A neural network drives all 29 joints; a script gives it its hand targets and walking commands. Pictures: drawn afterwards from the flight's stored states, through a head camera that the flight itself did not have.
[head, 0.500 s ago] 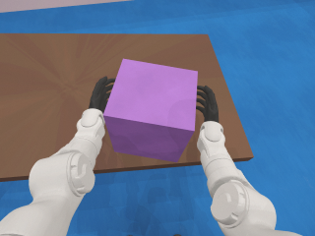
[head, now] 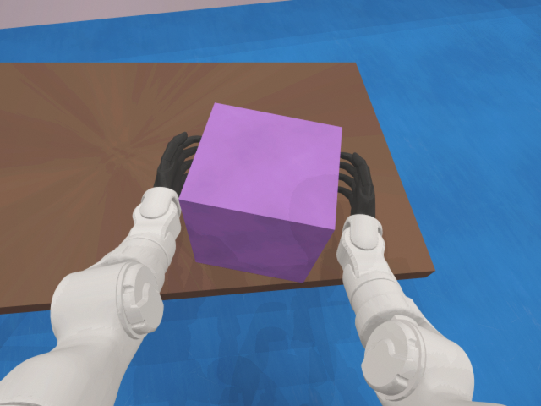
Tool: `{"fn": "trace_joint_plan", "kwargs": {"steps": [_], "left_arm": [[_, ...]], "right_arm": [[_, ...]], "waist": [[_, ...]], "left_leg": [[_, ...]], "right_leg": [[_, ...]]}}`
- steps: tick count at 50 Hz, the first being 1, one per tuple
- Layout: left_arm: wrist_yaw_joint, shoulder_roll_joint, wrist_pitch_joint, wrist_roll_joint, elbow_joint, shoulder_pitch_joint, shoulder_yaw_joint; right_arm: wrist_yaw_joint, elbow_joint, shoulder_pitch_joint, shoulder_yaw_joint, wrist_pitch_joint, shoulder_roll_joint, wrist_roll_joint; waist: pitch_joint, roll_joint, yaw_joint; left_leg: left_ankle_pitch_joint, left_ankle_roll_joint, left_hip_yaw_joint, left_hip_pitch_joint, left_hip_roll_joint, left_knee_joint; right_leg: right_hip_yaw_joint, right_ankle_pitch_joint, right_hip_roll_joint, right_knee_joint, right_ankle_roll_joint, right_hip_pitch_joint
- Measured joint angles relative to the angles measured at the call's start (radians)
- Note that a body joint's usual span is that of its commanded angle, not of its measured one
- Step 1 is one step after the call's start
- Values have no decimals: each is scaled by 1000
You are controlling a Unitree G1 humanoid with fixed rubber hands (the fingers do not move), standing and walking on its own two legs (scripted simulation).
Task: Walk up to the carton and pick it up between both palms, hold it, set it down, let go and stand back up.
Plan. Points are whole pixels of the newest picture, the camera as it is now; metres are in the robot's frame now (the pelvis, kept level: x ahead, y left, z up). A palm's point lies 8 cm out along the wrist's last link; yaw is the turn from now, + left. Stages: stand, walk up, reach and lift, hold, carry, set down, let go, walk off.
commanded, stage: reach and lift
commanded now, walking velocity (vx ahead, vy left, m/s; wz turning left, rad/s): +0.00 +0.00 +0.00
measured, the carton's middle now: (262, 200) +0.44 +0.02 -0.02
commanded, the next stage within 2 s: none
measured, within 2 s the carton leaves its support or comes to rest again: leaves its support in 0.06 s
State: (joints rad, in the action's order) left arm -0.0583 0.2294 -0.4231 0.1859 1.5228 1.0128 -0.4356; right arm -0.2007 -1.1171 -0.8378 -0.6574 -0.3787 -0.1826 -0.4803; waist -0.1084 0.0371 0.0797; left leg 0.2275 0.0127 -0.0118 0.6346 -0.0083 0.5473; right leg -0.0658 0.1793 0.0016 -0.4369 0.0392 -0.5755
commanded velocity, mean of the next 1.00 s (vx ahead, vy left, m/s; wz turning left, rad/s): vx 0.00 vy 0.00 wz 0.00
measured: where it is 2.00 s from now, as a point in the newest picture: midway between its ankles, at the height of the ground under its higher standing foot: outside the picture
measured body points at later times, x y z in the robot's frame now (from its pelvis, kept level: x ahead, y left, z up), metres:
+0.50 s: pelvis -0.02 -0.01 +0.00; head +0.05 +0.02 +0.45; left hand +0.44 +0.16 +0.06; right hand +0.40 -0.13 +0.06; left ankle +0.00 +0.10 -0.73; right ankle +0.00 -0.16 -0.73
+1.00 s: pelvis -0.03 -0.02 +0.01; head -0.02 +0.00 +0.46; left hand +0.42 +0.15 +0.13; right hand +0.38 -0.14 +0.13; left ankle +0.00 +0.10 -0.73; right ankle +0.00 -0.16 -0.73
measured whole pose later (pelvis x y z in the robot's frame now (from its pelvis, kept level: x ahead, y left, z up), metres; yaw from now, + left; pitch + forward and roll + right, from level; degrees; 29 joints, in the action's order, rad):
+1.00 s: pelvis -0.03 -0.02 +0.01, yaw +1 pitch +5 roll +0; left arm -0.03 0.22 -0.13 0.17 1.32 0.96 -0.27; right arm -0.25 -0.94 -0.79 -0.38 -0.07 -0.16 -0.15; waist -0.12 0.03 0.06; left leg 0.17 -0.01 -0.01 0.37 -0.01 0.45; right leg -0.07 0.17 0.00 -0.43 0.04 -0.35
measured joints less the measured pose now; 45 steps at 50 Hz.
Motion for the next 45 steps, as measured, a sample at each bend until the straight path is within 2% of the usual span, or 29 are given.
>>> {"fn": "trace_joint_plan", "kwargs": {"steps": [20, 33, 45], "left_arm": [[26, -1, 29, 0, 0, -1, 78], [53, -1, 81, -15, -14, -1, 161], [31, -2, 221, -15, -144, -35, 165]], "right_arm": [[-16, -1, 22, 69, 18, 1, 140], [-34, 75, 48, 200, 133, 17, 260], [-46, 154, 48, 274, 265, 21, 324]], "waist": [[-47, -11, -11], [-67, -15, -11], [-28, -7, -11]], "left_leg": [[-25, 0, 0, -15, 0, -15], [-35, -5, 0, -76, -1, -40], [-45, -14, 0, -210, -1, -79]], "right_leg": [[0, -16, 0, 0, 0, 8], [1, -15, 0, 0, 0, 57], [1, -6, 1, 0, 0, 173]]}}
